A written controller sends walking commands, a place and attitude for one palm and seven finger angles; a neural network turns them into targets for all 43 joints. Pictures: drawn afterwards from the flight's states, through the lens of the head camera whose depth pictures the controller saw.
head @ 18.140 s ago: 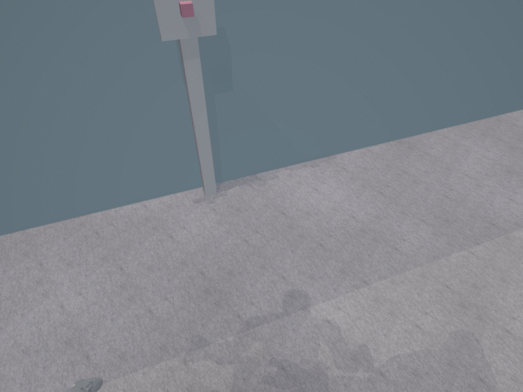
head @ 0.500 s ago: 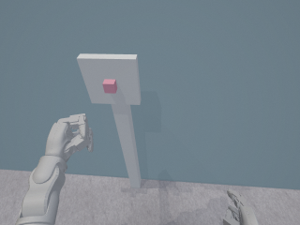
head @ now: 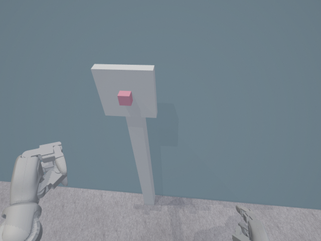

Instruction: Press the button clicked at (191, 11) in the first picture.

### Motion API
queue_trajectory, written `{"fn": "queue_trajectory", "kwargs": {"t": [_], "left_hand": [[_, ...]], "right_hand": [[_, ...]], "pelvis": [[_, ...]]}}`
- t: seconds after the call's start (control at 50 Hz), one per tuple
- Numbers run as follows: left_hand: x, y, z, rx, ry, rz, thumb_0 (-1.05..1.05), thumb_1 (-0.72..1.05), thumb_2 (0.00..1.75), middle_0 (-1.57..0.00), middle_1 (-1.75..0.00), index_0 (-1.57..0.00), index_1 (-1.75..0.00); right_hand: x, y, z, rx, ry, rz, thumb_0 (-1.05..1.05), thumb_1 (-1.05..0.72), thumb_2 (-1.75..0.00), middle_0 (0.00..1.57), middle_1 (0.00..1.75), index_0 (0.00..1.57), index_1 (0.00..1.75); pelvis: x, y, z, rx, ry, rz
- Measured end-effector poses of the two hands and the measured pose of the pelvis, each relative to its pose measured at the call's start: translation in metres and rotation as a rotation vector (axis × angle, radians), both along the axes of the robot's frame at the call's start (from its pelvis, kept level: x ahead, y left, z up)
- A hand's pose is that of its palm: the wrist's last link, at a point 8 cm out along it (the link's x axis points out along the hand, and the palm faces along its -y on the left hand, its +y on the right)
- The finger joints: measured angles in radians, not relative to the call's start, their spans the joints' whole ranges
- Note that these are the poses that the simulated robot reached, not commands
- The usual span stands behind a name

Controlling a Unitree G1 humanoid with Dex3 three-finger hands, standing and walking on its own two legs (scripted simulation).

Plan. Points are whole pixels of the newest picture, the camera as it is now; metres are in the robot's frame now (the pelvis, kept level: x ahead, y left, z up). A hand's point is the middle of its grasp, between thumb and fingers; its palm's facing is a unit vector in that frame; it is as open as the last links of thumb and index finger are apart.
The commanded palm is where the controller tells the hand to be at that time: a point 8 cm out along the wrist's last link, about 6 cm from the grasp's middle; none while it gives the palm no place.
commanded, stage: draw the hand back to the body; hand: left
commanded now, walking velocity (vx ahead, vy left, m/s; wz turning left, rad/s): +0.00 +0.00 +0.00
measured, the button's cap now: (125, 97) +0.48 +0.17 +0.12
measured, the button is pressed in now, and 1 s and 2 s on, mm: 0 0 0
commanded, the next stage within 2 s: step back with the hand held close in 0.46 s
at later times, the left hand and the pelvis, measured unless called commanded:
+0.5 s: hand (44, 179) +0.18 +0.24 +0.15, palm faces +0.42 -0.83 -0.36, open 3.1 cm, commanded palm +0.12 +0.28 +0.17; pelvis +0.00 +0.00 +0.00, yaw +0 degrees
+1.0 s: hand (34, 191) +0.16 +0.25 +0.15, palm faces +0.29 -0.82 -0.49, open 3.1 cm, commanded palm +0.10 +0.30 +0.17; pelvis -0.04 +0.02 -0.01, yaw +0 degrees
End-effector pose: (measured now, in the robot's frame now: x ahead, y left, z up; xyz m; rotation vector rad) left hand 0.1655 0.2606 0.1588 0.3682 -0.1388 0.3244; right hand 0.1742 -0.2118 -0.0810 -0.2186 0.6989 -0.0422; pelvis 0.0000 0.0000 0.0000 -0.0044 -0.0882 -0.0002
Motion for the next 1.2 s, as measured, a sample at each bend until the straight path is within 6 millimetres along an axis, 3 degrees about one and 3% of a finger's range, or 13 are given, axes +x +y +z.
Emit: {"fn": "queue_trajectory", "kwargs": {"t": [0.28,0.66,0.9,1.2], "left_hand": [[-0.032,0.021,0.014,0.072,-0.016,0.093,0.01,0.89,0.9,-1.31,-1.5,-1.31,-1.5],[-0.026,0.023,0.014,0.079,-0.025,0.073,0.01,0.89,0.9,-1.31,-1.5,-1.31,-1.5],[-0.03,0.028,0.006,0.149,0.064,-0.029,0.01,0.89,0.9,-1.31,-1.5,-1.31,-1.5],[-0.085,0.041,0.01,0.187,-0.052,-0.013,0.01,0.89,0.9,-1.31,-1.5,-1.31,-1.5]], "right_hand": [[0.009,-0.004,0.006,-0.021,-0.038,-0.005,0.01,-0.91,-0.9,0.2,0.3,0.2,0.3],[0.003,0.002,0.005,-0.014,-0.017,-0.003,0.01,-0.91,-0.9,0.2,0.3,0.2,0.3],[-0.026,-0.015,0.004,-0.06,0.062,-0.119,0.01,-0.91,-0.9,0.2,0.3,0.2,0.3],[-0.076,0.002,0.002,-0.072,0.016,-0.094,0.01,-0.91,-0.9,0.2,0.3,0.2,0.3]], "pelvis": [[0.003,0.002,-0.001,-0.005,0.0,0.004],[-0.002,0.003,-0.001,-0.014,0.024,0.006],[-0.02,0.015,-0.004,-0.014,0.1,-0.007],[-0.07,0.025,-0.015,-0.034,0.1,0.005]]}}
